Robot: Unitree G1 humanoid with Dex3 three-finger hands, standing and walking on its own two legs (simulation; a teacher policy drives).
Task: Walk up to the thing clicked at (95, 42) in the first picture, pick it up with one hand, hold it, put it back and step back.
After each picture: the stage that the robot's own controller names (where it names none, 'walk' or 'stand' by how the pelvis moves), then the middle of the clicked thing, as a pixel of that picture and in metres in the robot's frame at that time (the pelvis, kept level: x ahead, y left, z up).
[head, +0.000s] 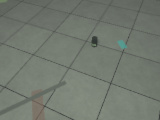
stand; (94, 41) +1.36 -0.13 -0.72
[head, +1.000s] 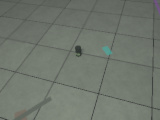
walk; (78, 51) +1.25 +0.14 -0.71
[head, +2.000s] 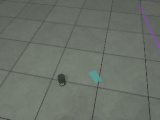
walk; (61, 80) +0.84 +0.25 -0.71
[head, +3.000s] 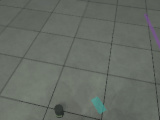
walk; (59, 111) +0.53 +0.20 -0.70
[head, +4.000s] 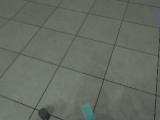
stand; (44, 115) +0.45 +0.32 -0.68
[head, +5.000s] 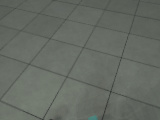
walk; out of the picture +0.45 +0.27 -0.72
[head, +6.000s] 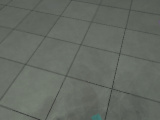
stand; out of the picture +0.40 +0.22 -0.71
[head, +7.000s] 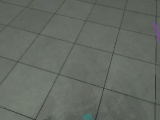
stand; out of the picture +0.40 +0.27 -0.71
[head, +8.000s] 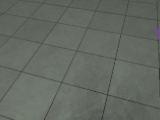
stand; out of the picture +0.38 +0.27 -0.73
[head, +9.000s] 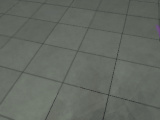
stand; out of the picture +0.38 +0.28 -0.73
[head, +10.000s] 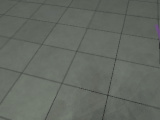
stand; out of the picture +0.37 +0.29 -0.73
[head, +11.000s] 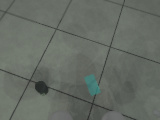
go down; (42, 88) +0.43 +0.26 -0.54
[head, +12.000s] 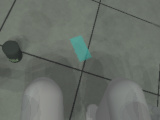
go down; (13, 52) +0.46 +0.30 -0.31
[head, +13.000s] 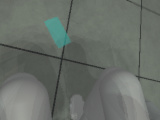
close in; out of the picture +0.44 +0.33 -0.26
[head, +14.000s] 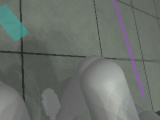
close; out of the picture +0.43 +0.36 -0.23
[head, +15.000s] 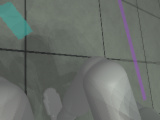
lift; out of the picture +0.41 +0.35 -0.23
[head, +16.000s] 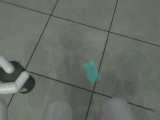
lift; (18, 78) +0.34 +0.23 -0.04
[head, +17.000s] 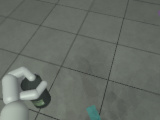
hold; (37, 92) +0.33 +0.18 -0.02
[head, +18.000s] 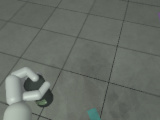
hold; (39, 91) +0.33 +0.17 -0.02
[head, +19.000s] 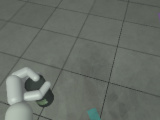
hold; (40, 91) +0.33 +0.17 -0.02
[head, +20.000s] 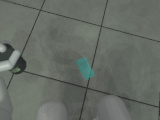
crouch; (11, 60) +0.43 +0.25 -0.09
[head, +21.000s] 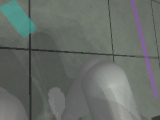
lower; out of the picture +0.43 +0.34 -0.23
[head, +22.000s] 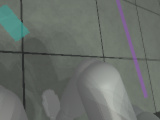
lower; out of the picture +0.42 +0.36 -0.23
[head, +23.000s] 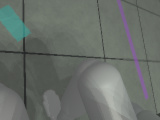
lower; out of the picture +0.42 +0.35 -0.23
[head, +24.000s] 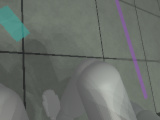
lower; out of the picture +0.42 +0.36 -0.23
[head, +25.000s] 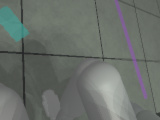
lower; out of the picture +0.42 +0.36 -0.23
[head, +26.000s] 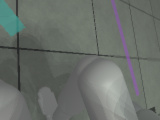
open; out of the picture +0.41 +0.34 -0.23
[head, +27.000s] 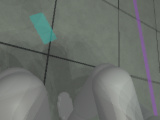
stand; out of the picture +0.42 +0.32 -0.25
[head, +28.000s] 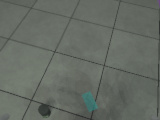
stand; (44, 111) +0.40 +0.24 -0.61
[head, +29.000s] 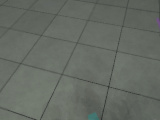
stand; out of the picture +0.39 +0.24 -0.67
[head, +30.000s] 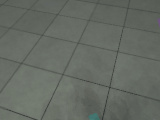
stand; out of the picture +0.38 +0.23 -0.67
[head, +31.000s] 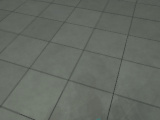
stand; out of the picture +0.39 +0.22 -0.72
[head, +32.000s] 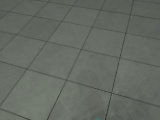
stand; out of the picture +0.38 +0.24 -0.73
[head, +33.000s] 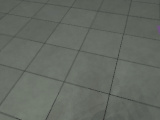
stand; out of the picture +0.37 +0.26 -0.73
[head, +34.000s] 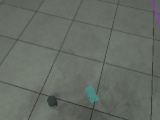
walk; (52, 102) +0.48 +0.21 -0.71
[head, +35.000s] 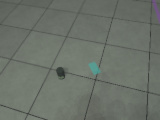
walk; (60, 73) +0.81 +0.28 -0.70
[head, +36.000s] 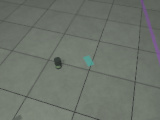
stand; (57, 63) +1.03 +0.24 -0.71
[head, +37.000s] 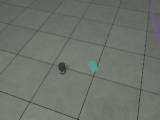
stand; (62, 68) +0.99 +0.22 -0.73
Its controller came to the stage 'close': yes
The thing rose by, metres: 0.70
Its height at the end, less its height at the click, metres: +0.00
